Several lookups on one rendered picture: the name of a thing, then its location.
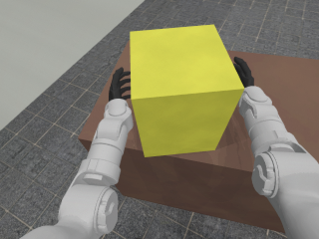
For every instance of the left robot forearm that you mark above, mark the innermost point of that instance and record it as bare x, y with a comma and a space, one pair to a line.
102, 165

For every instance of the pedestal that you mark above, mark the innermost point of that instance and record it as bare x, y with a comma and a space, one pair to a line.
218, 182

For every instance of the robot left upper arm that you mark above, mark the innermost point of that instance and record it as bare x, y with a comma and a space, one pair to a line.
87, 212

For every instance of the robot right upper arm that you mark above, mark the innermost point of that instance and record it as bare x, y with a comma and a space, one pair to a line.
290, 181

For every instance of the left robot hand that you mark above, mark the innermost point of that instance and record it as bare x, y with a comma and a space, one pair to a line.
115, 91

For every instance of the right robot hand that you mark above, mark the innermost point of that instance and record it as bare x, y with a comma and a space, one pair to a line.
243, 72

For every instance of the right robot forearm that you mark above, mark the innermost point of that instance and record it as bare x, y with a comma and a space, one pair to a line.
264, 125

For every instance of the carton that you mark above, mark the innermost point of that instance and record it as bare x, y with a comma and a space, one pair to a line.
184, 89

